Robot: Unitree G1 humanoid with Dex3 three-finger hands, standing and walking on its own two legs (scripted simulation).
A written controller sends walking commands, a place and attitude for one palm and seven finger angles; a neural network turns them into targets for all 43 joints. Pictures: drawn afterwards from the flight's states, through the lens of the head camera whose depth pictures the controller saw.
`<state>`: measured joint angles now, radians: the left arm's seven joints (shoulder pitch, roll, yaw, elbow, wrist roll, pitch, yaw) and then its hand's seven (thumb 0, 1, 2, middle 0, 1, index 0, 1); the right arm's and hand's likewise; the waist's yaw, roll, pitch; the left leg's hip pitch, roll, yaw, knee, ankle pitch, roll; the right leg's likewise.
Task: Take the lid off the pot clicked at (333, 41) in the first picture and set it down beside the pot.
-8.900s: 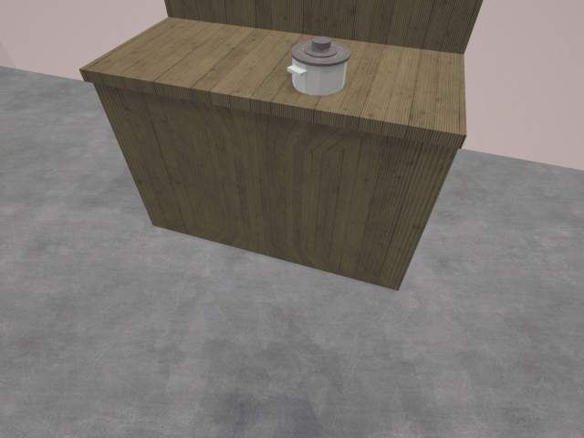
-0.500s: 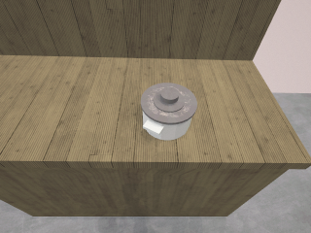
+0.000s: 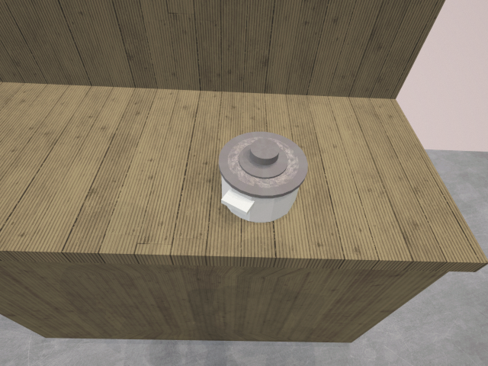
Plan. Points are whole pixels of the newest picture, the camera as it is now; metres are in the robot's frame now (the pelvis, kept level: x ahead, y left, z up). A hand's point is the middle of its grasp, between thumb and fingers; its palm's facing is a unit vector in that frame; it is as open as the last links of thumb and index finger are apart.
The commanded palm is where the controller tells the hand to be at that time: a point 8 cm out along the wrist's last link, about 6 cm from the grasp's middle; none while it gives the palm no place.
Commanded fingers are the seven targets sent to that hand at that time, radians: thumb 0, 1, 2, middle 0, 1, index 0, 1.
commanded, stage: shuffle to correct the standing spot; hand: left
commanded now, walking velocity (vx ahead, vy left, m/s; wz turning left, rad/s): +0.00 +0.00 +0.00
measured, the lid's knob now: (264, 151) +0.45 +0.00 +0.11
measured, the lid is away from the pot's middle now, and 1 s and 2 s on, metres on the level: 0.00 0.00 0.00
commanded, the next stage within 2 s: come to a stop and stand still in 1.48 s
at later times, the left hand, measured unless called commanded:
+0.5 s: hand out of the picture -0.03 +0.15 -0.19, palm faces +0.03 -0.99 -0.16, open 7.4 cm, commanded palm none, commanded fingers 0.00 0.90 0.90 -0.20 -0.30 -0.20 -0.30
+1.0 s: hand out of the picture +0.00 +0.12 -0.19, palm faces +0.05 -0.99 -0.16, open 7.4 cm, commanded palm none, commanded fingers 0.00 0.90 0.90 -0.20 -0.30 -0.20 -0.30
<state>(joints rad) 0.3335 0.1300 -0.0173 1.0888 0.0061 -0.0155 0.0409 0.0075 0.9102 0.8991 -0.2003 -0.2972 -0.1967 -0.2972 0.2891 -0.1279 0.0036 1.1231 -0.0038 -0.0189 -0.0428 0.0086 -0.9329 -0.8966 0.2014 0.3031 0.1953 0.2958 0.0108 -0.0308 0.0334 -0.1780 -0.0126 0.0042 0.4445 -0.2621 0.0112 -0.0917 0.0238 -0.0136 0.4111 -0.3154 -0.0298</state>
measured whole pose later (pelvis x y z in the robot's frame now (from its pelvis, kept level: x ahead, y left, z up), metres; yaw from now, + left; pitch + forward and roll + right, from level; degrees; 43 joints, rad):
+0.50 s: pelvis -0.01 -0.02 -0.01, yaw +0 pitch +1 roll +0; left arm 0.33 0.15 0.01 1.05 0.01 0.03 0.03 0.01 0.91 0.90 -0.20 -0.30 -0.20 -0.30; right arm 0.27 -0.11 -0.02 1.11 -0.01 0.01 -0.05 0.00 -0.92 -0.90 0.20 0.30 0.20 0.30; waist 0.00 -0.04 0.05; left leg -0.25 0.02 -0.01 0.52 -0.28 -0.01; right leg -0.16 0.05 -0.03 0.48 -0.33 -0.05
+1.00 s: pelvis -0.01 -0.05 -0.01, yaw +1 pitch +1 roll -1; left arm 0.30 0.17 0.04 0.95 0.01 0.06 0.02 0.01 0.91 0.90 -0.20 -0.30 -0.20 -0.30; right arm 0.25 -0.12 -0.04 1.05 -0.03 0.01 -0.06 0.00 -0.91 -0.90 0.20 0.30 0.20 0.30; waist 0.00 -0.04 0.07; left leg -0.32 0.11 0.02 0.62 -0.33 -0.05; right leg -0.30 0.05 -0.05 0.77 -0.51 -0.03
